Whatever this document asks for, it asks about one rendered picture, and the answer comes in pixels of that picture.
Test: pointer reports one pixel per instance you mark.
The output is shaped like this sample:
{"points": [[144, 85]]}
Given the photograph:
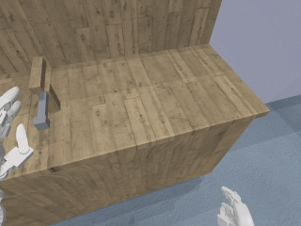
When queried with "robot left hand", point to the robot left hand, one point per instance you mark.
{"points": [[9, 108]]}

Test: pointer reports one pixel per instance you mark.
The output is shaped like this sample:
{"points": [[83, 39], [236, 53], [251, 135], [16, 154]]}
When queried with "robot right hand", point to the robot right hand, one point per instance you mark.
{"points": [[239, 215]]}

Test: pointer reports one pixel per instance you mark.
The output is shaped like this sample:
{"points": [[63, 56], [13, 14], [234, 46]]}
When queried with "counter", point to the counter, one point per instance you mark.
{"points": [[138, 101]]}

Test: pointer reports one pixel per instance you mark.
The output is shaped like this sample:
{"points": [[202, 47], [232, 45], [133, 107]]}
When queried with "tap lever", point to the tap lever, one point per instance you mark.
{"points": [[41, 122]]}

